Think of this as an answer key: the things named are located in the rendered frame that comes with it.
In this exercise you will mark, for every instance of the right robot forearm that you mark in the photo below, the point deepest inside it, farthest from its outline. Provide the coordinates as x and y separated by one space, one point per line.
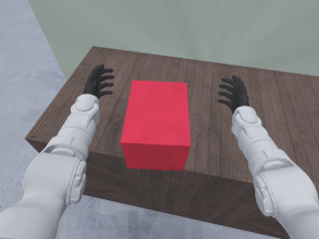
257 146

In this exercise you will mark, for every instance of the left robot upper arm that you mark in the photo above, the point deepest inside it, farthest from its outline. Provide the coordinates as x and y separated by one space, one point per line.
53 182

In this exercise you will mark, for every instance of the left robot hand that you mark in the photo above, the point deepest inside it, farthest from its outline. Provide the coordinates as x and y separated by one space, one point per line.
93 86

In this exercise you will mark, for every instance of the right robot hand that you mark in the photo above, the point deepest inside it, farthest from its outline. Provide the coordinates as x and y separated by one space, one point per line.
238 96

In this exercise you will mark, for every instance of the pedestal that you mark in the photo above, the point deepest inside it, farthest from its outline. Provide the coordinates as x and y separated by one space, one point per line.
216 185

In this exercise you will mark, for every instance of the right robot upper arm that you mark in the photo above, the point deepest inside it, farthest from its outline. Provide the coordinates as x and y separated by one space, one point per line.
287 195

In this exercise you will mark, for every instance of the carton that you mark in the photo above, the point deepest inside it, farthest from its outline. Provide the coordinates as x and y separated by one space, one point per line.
156 132

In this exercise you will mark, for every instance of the left robot forearm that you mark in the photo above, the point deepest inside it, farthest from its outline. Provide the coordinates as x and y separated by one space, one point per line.
77 132

